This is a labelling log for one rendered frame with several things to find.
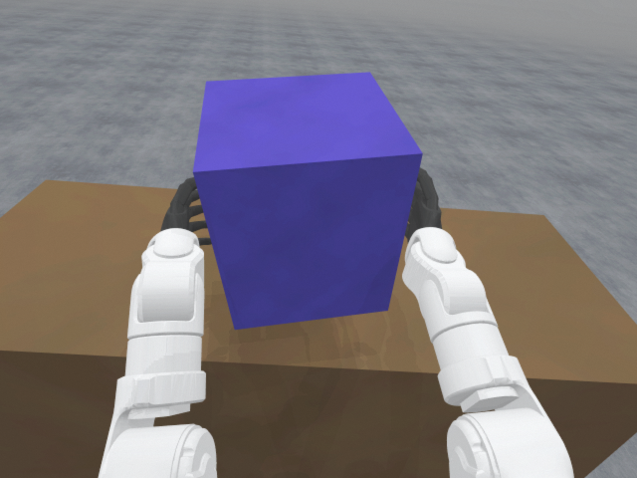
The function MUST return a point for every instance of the robot left forearm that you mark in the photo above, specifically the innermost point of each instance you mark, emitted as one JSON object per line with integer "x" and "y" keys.
{"x": 166, "y": 322}

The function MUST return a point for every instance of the robot right forearm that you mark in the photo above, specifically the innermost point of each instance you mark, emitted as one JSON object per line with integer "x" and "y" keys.
{"x": 477, "y": 372}

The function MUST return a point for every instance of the robot left upper arm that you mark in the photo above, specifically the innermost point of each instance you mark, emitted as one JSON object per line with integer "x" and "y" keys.
{"x": 173, "y": 451}

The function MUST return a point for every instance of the pedestal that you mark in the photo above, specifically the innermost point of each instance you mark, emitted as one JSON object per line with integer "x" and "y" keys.
{"x": 346, "y": 397}

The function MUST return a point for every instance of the robot right upper arm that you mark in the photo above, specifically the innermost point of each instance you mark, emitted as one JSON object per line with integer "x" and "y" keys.
{"x": 511, "y": 443}

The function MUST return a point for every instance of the left robot hand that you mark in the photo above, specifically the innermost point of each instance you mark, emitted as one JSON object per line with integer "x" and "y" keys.
{"x": 179, "y": 212}

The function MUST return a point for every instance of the carton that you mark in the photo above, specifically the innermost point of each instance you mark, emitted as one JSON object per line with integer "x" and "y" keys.
{"x": 306, "y": 184}

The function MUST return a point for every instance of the right robot hand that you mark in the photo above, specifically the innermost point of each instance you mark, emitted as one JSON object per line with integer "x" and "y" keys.
{"x": 425, "y": 211}

